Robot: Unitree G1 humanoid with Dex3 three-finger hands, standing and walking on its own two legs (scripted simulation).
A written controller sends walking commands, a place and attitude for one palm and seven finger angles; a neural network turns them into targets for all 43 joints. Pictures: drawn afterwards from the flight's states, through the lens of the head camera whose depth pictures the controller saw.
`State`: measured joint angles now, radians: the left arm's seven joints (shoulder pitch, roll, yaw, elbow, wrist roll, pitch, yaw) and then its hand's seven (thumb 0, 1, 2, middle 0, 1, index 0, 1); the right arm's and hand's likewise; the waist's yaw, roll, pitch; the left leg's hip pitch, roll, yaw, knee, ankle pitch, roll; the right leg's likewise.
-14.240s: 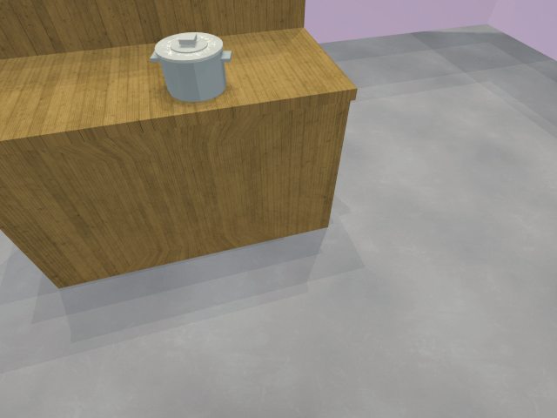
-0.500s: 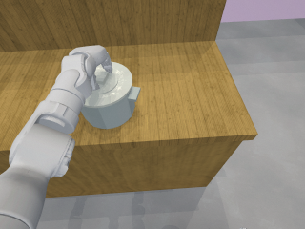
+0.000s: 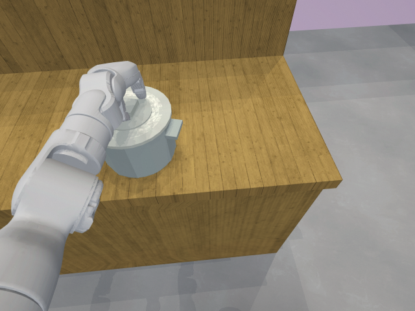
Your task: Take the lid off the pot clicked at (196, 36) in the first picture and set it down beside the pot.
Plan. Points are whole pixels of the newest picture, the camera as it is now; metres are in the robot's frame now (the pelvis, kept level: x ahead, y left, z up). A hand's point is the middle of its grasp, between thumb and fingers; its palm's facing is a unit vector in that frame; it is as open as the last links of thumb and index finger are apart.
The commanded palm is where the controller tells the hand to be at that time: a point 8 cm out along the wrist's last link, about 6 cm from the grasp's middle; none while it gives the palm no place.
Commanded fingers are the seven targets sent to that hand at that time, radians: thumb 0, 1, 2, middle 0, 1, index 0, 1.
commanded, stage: lower the open fingers around the knob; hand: left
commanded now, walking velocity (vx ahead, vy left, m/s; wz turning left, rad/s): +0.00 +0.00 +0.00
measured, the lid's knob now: (125, 107) +0.52 +0.14 +0.10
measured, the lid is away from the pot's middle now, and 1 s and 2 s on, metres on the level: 0.00 0.00 0.00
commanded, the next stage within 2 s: close the fingers and squeeze the knob in 0.26 s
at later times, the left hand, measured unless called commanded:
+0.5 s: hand (123, 106) +0.49 +0.14 +0.13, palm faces -0.39 -0.05 -0.92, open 10.2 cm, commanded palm +0.49 +0.13 +0.18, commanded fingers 0.00 -0.04 0.98 -0.50 -0.83 -0.50 -0.83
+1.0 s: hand (123, 107) +0.49 +0.14 +0.12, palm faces -0.37 -0.07 -0.93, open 8.3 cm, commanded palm +0.49 +0.14 +0.18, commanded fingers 0.00 0.23 0.88 -0.63 -1.04 -0.63 -1.04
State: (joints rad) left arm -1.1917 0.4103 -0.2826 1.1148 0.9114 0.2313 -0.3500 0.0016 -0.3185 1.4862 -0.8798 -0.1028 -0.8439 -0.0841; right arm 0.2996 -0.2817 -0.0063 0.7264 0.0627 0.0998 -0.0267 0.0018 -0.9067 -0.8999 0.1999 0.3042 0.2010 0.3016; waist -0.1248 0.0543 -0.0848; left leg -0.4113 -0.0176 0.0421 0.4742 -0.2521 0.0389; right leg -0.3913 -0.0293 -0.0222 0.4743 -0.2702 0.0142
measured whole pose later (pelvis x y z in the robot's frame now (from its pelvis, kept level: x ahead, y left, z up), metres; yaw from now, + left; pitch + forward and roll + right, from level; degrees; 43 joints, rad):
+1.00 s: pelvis +0.00 +0.00 +0.00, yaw +0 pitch +11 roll +0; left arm -1.13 0.41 -0.26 1.06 0.91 0.23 -0.32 0.00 0.12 0.94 -0.53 -0.97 -0.58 -0.99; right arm 0.29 -0.27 -0.01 0.71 0.07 0.10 -0.01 0.00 -0.91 -0.90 0.20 0.30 0.20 0.30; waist -0.12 0.05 -0.08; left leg -0.40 -0.02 0.05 0.47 -0.26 0.04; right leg -0.38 -0.03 -0.01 0.46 -0.27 0.02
